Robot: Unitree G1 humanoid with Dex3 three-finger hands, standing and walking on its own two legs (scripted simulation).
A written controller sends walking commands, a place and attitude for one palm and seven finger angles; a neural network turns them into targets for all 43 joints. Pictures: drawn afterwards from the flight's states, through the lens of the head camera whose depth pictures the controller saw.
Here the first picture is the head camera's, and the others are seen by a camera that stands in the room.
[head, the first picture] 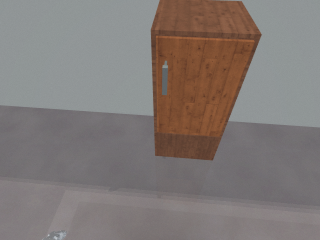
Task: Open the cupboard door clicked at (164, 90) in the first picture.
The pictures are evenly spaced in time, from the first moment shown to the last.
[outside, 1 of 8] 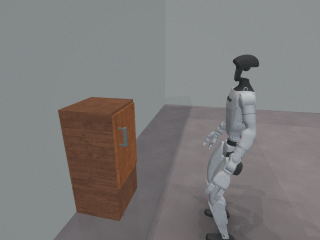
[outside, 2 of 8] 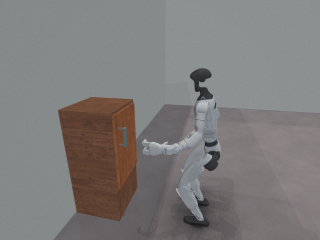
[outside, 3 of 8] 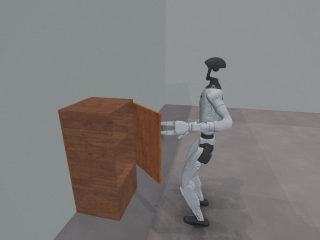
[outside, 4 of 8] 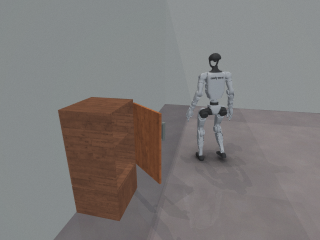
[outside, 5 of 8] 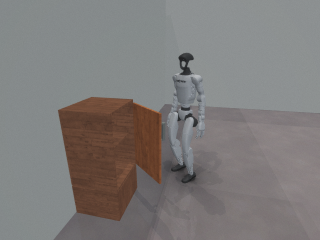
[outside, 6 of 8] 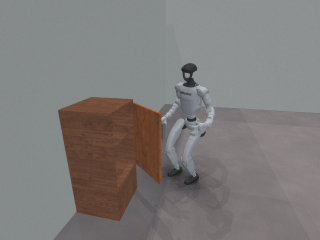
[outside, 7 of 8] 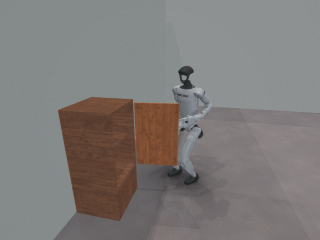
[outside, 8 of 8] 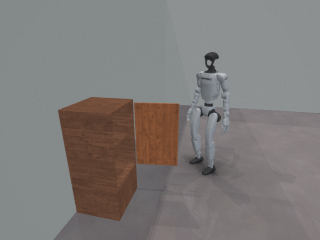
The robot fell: no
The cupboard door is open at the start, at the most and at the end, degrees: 0 98 98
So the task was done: yes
